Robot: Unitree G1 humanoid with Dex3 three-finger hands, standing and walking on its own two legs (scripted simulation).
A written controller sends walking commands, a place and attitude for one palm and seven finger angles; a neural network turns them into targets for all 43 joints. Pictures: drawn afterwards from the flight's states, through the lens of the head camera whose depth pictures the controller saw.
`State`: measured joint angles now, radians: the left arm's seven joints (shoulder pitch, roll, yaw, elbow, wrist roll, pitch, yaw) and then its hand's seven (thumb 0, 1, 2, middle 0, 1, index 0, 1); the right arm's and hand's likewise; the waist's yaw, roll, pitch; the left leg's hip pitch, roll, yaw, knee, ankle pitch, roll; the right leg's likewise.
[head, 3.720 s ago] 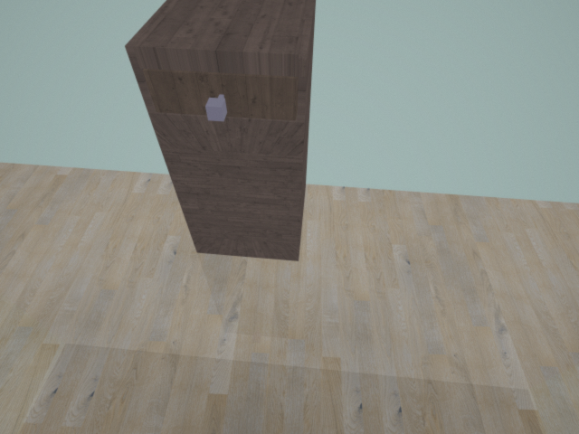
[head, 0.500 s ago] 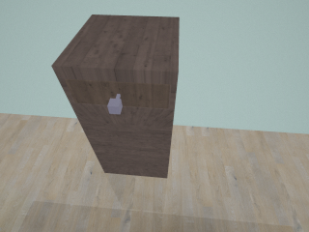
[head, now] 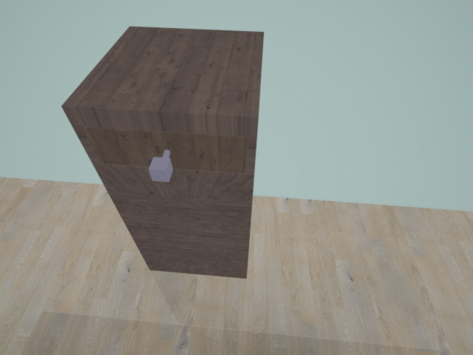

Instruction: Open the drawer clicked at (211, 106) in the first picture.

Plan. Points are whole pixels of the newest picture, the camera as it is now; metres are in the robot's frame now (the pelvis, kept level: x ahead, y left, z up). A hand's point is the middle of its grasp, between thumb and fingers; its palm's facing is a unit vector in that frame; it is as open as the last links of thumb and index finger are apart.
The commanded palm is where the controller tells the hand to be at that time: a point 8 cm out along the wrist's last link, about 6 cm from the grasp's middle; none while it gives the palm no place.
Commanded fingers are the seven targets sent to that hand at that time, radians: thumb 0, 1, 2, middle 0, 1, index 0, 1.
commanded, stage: look again from close up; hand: left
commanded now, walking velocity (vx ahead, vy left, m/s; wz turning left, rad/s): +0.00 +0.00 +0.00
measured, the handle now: (163, 163) +0.53 +0.21 -0.02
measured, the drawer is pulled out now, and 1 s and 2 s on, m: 0.00 0.00 0.00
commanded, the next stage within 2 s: raise the hand with hooked fingers in 0.12 s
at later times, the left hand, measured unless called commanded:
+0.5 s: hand (135, 309) +0.20 +0.19 -0.04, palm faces -0.02 -0.39 -0.92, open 7.8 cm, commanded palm +0.13 +0.21 -0.03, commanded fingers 0.00 0.55 0.75 -0.23 -0.53 -0.23 -0.53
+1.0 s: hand (119, 293) +0.22 +0.21 -0.01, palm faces +0.03 -0.12 -0.99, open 10.7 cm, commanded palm +0.19 +0.22 +0.05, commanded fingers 0.00 -0.03 0.50 -0.27 -0.90 -0.27 -0.90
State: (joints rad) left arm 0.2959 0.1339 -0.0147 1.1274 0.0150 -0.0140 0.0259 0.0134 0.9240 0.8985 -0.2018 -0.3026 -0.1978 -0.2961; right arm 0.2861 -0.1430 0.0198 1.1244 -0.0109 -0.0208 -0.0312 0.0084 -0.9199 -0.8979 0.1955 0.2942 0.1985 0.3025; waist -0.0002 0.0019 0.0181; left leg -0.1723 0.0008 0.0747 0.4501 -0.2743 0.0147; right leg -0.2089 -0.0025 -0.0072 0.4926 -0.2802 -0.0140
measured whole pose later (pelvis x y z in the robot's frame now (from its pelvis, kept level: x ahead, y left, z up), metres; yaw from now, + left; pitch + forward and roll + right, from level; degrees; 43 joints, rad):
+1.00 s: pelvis -0.02 -0.01 -0.03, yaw +1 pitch +8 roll +1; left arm 0.27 0.36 -0.07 -0.06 1.02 0.01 0.30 0.00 0.18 0.59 -0.27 -0.76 -0.27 -0.76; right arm 0.12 -0.17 0.05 0.56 -0.05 0.12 0.01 0.01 -0.91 -0.90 0.20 0.29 0.20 0.30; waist 0.06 0.04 -0.07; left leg -0.51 0.01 0.05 0.77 -0.39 0.00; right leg -0.54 0.00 -0.03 0.80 -0.40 -0.04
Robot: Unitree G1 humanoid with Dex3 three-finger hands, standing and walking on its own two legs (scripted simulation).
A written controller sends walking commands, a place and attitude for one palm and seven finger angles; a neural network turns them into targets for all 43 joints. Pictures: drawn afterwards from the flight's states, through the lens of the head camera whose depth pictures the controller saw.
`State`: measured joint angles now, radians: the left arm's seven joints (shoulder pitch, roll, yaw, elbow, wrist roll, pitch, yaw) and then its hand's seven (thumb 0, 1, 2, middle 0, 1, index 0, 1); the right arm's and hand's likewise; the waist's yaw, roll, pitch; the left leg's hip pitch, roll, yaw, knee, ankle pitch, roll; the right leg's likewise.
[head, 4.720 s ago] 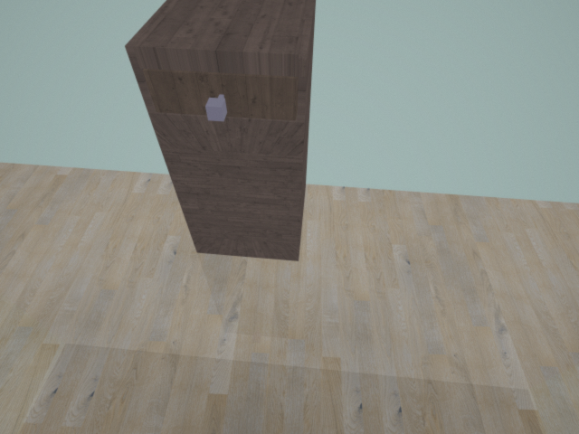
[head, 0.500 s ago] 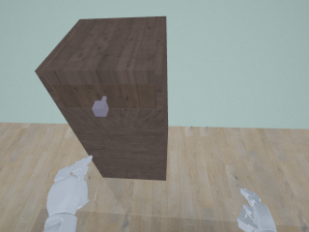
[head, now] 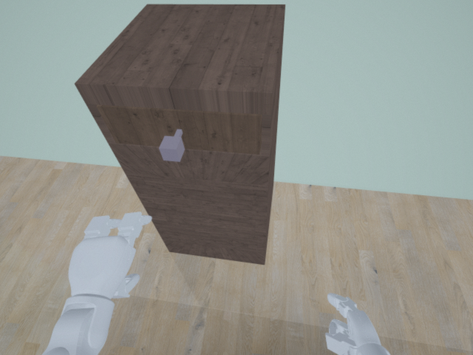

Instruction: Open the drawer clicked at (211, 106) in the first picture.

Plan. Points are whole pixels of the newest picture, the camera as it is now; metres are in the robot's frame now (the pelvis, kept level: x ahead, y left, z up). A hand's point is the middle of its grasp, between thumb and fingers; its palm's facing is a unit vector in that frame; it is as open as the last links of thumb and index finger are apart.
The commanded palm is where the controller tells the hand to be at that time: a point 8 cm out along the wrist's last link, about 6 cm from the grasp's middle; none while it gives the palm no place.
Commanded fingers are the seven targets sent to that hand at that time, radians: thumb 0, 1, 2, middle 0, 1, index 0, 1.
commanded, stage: raise the hand with hooked fingers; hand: left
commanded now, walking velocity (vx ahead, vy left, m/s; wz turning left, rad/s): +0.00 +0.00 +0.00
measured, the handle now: (174, 142) +0.55 +0.21 +0.01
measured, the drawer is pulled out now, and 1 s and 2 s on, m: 0.00 0.00 0.00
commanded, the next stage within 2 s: move the hooked fingers above the handle in 1.12 s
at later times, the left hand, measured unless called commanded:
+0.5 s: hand (98, 218) +0.29 +0.25 +0.10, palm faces +0.08 -0.08 -0.99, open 13.4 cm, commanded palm +0.26 +0.26 +0.16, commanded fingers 0.00 -0.50 0.30 -0.30 -1.20 -0.30 -1.20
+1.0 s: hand (93, 200) +0.30 +0.26 +0.12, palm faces +0.00 -0.08 -1.00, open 13.8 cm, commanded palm +0.28 +0.27 +0.19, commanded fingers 0.00 -0.50 0.30 -0.30 -1.20 -0.30 -1.20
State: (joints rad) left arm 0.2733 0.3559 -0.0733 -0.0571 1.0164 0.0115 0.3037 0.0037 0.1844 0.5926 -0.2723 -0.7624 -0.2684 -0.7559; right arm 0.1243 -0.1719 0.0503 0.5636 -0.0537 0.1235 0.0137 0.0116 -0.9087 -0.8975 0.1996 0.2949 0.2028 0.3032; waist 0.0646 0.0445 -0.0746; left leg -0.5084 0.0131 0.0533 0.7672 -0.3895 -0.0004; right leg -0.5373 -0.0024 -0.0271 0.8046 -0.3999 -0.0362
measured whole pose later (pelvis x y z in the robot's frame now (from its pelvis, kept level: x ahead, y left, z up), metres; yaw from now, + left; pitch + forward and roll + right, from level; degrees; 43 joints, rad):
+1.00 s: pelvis +0.00 +0.02 +0.03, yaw +1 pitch +2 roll +0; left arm -0.07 0.52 -0.01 0.01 0.89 -0.10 -0.01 0.00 -0.49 0.30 -0.32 -1.20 -0.32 -1.20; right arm 0.15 -0.27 -0.01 0.62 0.00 0.16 0.00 0.01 -0.91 -0.90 0.20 0.29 0.20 0.30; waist 0.07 0.08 0.01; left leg -0.25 -0.02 0.04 0.45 -0.24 0.03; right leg -0.26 -0.02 -0.04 0.47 -0.25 0.00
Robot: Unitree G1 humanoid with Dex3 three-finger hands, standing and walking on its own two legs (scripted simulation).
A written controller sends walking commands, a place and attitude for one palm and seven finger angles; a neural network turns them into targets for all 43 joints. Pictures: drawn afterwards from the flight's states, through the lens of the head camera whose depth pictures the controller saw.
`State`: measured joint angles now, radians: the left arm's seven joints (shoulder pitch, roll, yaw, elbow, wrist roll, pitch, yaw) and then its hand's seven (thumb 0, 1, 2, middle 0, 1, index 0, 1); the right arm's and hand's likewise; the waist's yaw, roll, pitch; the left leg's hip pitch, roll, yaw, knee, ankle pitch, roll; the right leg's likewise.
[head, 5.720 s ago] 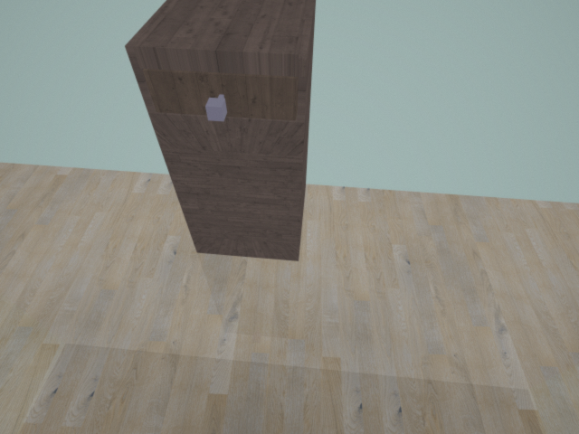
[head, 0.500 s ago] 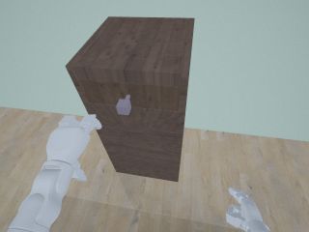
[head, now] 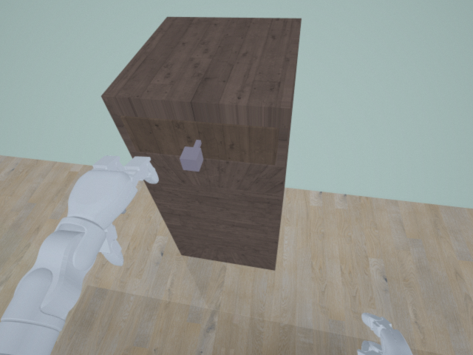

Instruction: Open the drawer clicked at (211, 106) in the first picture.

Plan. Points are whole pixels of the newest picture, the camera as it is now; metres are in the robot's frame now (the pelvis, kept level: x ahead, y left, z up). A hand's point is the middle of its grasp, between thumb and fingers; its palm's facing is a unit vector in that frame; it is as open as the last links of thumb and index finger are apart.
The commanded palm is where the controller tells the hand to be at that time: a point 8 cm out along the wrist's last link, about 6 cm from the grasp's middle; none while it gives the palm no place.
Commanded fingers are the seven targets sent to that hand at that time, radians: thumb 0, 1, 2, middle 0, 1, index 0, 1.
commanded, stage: raise the hand with hooked fingers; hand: left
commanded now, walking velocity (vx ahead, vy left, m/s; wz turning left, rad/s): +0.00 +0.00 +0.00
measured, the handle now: (194, 153) +0.55 +0.18 -0.02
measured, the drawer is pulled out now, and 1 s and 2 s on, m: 0.00 0.00 0.00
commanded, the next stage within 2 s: move the hooked fingers above the handle in 0.12 s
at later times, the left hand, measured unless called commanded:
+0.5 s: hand (136, 202) +0.32 +0.21 +0.09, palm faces +0.01 -0.06 -1.00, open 13.8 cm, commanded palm +0.32 +0.23 +0.14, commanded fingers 0.00 -0.50 0.30 -0.30 -1.20 -0.30 -1.20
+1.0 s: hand (156, 173) +0.40 +0.21 +0.07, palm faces -0.02 -0.05 -1.00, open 13.8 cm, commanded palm +0.39 +0.22 +0.13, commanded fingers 0.00 -0.50 0.30 -0.30 -1.20 -0.30 -1.20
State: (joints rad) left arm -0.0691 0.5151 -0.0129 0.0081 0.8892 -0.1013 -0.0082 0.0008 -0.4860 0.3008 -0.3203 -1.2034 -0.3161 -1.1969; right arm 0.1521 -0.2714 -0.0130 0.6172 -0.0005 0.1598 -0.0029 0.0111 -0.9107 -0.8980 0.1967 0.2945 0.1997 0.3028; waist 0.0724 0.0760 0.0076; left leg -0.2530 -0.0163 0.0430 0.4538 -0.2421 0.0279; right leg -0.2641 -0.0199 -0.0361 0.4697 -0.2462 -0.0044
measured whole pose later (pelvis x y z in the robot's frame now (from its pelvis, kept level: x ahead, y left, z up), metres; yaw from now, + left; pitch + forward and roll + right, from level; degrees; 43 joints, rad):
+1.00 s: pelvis +0.00 -0.01 -0.01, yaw +0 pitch +8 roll +0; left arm -0.49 0.49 -0.07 0.54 0.98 -0.14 0.10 0.00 -0.49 0.30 -0.32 -1.20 -0.32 -1.20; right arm 0.24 -0.26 -0.05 0.67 0.02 0.15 -0.03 0.01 -0.91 -0.90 0.20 0.29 0.20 0.30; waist 0.01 0.05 -0.05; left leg -0.40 -0.01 0.05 0.55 -0.28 0.02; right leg -0.42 -0.01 -0.03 0.57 -0.29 -0.01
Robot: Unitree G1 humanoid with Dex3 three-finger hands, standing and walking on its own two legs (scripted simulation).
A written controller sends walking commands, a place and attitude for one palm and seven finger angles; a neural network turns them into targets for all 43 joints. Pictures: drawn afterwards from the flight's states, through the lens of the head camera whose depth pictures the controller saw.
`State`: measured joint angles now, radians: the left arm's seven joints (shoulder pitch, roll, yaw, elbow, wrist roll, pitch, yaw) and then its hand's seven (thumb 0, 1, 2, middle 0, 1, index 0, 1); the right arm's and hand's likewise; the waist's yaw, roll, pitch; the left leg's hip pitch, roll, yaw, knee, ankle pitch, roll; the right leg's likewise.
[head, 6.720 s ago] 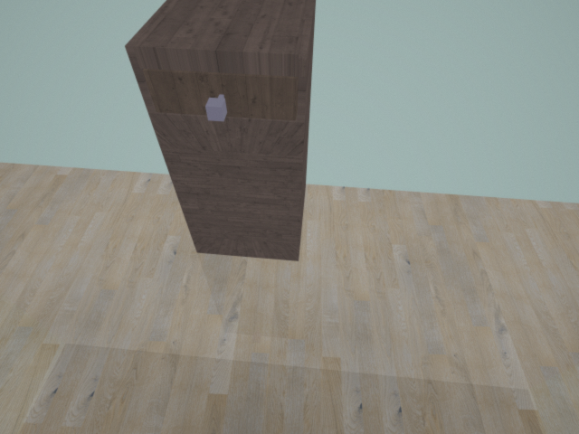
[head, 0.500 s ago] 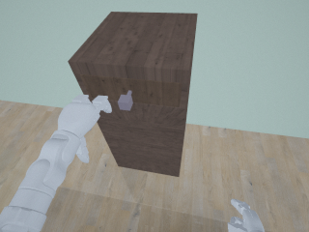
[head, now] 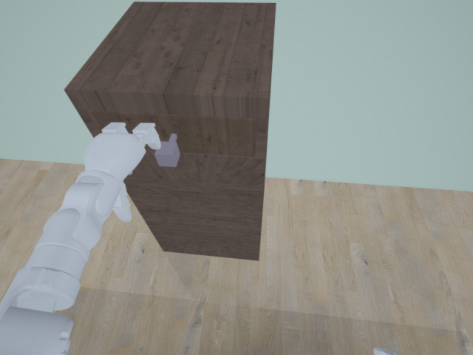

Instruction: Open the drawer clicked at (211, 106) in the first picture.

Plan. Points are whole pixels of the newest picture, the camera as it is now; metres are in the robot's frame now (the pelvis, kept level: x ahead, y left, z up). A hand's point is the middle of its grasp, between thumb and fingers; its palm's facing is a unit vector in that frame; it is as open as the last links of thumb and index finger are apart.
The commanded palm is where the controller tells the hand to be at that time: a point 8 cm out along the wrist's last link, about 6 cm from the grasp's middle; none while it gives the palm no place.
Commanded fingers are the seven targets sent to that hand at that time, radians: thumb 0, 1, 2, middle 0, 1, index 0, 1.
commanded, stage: move the hooked fingers above the handle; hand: left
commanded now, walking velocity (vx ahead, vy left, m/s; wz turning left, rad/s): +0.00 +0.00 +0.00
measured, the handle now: (170, 147) +0.54 +0.19 -0.01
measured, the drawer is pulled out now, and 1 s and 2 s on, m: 0.00 0.00 0.00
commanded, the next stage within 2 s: none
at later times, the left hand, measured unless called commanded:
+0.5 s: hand (145, 150) +0.47 +0.21 +0.06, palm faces -0.05 -0.02 -1.00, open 13.8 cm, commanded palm +0.46 +0.22 +0.12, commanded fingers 0.00 -0.50 0.30 -0.30 -1.20 -0.30 -1.20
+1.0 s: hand (159, 138) +0.51 +0.19 +0.06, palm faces -0.05 -0.02 -1.00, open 13.7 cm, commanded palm +0.50 +0.21 +0.11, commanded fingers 0.00 -0.50 0.30 -0.30 -1.20 -0.30 -1.20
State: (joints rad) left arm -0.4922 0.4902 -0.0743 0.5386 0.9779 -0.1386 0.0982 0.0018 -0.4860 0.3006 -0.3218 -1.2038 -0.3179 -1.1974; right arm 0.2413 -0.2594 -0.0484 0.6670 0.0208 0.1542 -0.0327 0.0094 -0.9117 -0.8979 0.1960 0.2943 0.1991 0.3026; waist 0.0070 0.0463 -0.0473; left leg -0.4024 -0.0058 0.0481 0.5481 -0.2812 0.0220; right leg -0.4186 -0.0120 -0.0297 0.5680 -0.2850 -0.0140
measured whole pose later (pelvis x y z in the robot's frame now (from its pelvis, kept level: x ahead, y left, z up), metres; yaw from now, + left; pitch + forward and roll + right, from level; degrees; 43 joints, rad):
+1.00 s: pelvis +0.00 +0.00 -0.01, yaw -1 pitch +17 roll -1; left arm -0.92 0.51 -0.07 1.07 1.08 -0.10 0.20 0.00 -0.48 0.30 -0.33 -1.21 -0.34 -1.22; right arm 0.38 -0.26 -0.05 0.69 0.01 0.15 -0.03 0.01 -0.91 -0.90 0.20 0.29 0.20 0.30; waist -0.13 0.04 -0.11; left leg -0.64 0.02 0.05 0.68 -0.33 0.03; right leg -0.64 0.01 -0.02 0.66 -0.31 -0.01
